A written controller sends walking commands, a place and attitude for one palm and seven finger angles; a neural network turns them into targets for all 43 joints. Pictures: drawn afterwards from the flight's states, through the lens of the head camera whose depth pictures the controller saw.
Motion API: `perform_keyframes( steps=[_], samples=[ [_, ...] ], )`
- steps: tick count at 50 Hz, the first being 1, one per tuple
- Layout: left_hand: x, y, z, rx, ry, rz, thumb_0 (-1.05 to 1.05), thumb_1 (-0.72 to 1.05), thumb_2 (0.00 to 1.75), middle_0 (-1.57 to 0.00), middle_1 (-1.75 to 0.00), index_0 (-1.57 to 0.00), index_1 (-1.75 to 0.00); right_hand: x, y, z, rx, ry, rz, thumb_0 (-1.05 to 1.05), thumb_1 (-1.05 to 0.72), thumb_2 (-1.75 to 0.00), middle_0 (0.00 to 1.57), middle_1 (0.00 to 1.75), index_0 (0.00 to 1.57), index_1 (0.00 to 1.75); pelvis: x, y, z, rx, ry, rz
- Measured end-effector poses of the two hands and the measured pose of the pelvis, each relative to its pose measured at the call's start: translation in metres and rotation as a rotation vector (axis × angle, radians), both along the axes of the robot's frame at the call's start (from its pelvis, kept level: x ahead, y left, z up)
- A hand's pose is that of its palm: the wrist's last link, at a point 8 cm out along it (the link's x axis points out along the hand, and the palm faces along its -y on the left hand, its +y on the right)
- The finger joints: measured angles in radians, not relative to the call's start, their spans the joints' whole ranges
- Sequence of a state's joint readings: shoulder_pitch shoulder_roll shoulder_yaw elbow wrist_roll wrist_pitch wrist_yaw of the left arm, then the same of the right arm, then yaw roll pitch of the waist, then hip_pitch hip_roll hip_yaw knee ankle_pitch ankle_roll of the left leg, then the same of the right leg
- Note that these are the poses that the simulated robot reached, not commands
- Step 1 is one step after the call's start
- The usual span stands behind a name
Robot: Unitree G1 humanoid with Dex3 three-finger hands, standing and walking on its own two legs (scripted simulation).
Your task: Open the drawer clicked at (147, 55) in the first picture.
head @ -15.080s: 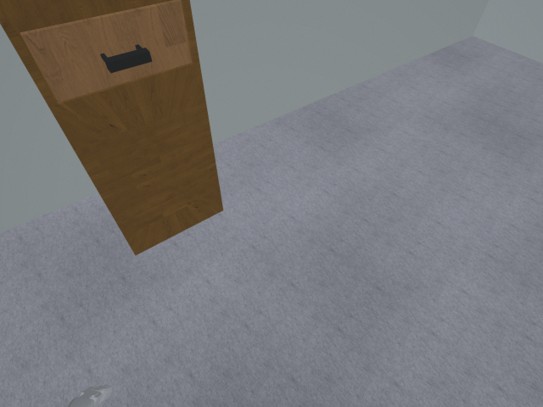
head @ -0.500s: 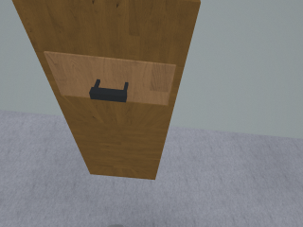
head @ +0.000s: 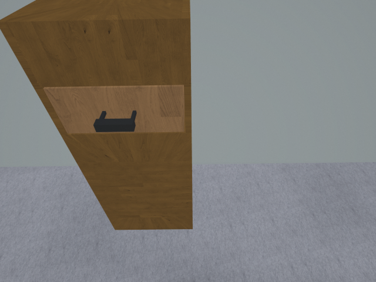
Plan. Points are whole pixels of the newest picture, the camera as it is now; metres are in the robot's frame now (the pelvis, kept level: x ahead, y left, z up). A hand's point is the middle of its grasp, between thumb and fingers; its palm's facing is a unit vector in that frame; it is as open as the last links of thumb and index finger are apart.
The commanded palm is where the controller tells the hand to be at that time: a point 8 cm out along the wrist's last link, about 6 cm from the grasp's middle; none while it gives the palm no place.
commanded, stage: come to a stop and stand still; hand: left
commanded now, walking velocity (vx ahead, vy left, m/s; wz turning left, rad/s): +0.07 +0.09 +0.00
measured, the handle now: (116, 119) +0.53 +0.24 +0.06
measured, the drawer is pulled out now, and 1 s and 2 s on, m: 0.00 0.00 0.00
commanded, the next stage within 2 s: look again from close up in 0.26 s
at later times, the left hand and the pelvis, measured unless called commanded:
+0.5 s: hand out of the picture -0.03 +0.18 -0.18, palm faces +0.01 -0.99 -0.17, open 7.4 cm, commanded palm none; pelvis +0.00 +0.03 -0.01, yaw +0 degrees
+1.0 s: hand out of the picture +0.04 +0.22 -0.18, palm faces -0.07 -0.97 -0.24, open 7.3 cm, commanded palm +0.12 +0.27 -0.07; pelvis +0.02 +0.04 -0.01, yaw -1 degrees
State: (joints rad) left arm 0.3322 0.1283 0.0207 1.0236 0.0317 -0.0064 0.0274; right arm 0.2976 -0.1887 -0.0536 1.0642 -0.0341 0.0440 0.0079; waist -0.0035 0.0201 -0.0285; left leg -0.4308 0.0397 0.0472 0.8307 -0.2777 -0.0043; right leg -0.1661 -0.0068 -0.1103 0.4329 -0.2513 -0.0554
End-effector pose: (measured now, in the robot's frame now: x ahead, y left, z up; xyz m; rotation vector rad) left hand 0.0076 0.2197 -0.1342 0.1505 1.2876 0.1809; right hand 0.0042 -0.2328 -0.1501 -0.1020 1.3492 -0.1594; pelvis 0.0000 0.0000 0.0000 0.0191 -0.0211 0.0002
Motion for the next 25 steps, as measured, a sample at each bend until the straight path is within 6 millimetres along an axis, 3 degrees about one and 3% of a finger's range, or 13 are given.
perform_keyframes(
  steps=[4,8,15,20,25],
  samples=[
    [-0.015,-0.007,-0.003,-0.031,0.035,0.02,0.01,0.93,0.9,-0.2,-0.3,-0.2,-0.29,-0.025,-0.002,0.006,-0.011,0.075,0.006,0.0,-0.92,-0.9,0.2,0.29,0.19,0.3,-0.001,-0.003,0.002,-0.002,0.011,0.008],
    [-0.032,-0.006,-0.011,-0.053,0.085,0.055,0.0,0.92,0.9,-0.2,-0.3,-0.2,-0.29,-0.035,0.006,0.007,-0.023,0.123,0.029,0.0,-0.92,-0.9,0.2,0.29,0.19,0.3,-0.002,0.001,-0.001,-0.014,0.019,0.015],
    [-0.049,-0.002,-0.021,-0.078,0.164,0.07,0.0,0.91,0.9,-0.2,-0.3,-0.2,-0.29,-0.027,0.034,0.004,-0.012,0.098,0.044,0.0,-0.91,-0.9,0.2,0.29,0.19,0.3,-0.002,0.011,-0.004,-0.013,0.012,0.01],
    [-0.047,-0.004,-0.018,-0.072,0.149,0.045,0.0,0.91,0.9,-0.2,-0.3,-0.2,-0.29,-0.019,0.043,-0.003,0.005,0.085,0.058,0.03,-0.94,-0.9,0.2,0.3,0.2,0.3,-0.003,0.018,-0.005,-0.031,0.011,0.005],
    [-0.039,0.01,-0.018,-0.052,0.15,-0.007,0.0,0.91,0.9,-0.2,-0.3,-0.2,-0.29,-0.015,0.048,-0.009,0.014,0.041,0.035,0.03,-0.95,-0.9,0.2,0.3,0.2,0.3,-0.003,0.029,-0.009,-0.038,0.02,0.002]
  ],
)
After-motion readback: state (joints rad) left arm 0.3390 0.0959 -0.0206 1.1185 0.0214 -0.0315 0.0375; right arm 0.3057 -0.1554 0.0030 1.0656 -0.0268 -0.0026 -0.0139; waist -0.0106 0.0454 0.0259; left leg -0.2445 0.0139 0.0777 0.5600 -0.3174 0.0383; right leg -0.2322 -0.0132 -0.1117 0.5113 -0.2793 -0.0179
